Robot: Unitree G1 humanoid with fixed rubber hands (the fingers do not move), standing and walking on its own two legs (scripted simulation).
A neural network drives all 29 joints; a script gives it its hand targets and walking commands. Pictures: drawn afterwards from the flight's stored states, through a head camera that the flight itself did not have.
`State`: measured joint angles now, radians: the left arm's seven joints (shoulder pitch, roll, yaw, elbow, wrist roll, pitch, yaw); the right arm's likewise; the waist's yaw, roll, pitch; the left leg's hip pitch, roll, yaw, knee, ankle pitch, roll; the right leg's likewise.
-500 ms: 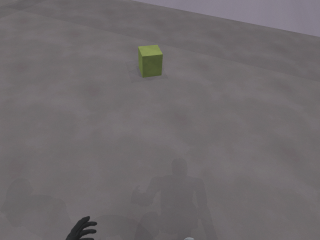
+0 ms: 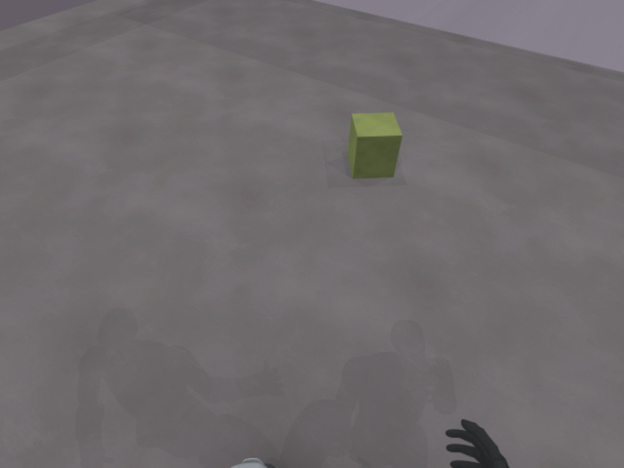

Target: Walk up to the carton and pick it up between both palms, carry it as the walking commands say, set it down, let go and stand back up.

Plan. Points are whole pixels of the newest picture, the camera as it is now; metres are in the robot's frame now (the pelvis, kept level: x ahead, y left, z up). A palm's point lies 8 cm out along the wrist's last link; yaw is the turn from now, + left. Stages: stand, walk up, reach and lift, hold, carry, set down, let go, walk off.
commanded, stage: walk up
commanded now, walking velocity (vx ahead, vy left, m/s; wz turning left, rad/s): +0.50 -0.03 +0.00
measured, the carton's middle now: (372, 146) +1.69 -0.12 -0.65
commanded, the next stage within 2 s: none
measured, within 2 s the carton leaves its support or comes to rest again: neither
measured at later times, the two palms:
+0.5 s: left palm (225, 319) +0.38 +0.20 -0.12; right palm out of the picture +0.10 -0.24 -0.11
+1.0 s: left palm (227, 332) +0.35 +0.19 -0.12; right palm (473, 236) +0.62 -0.27 -0.12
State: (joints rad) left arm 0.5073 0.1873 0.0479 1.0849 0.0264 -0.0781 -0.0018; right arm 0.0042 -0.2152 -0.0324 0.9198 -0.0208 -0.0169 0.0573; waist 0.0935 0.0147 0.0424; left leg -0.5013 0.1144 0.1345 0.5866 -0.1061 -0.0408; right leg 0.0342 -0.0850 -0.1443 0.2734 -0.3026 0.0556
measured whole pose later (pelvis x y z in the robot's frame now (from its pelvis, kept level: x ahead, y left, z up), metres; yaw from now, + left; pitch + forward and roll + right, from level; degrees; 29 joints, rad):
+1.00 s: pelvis +0.46 -0.04 +0.00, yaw -1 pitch +0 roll +0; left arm 0.49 0.18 0.05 1.08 0.03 -0.09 0.00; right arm 0.03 -0.22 -0.03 0.94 -0.02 -0.01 0.06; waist 0.09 0.03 0.05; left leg -0.55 0.12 0.12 0.65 -0.07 -0.04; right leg 0.02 -0.08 -0.14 0.26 -0.28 0.04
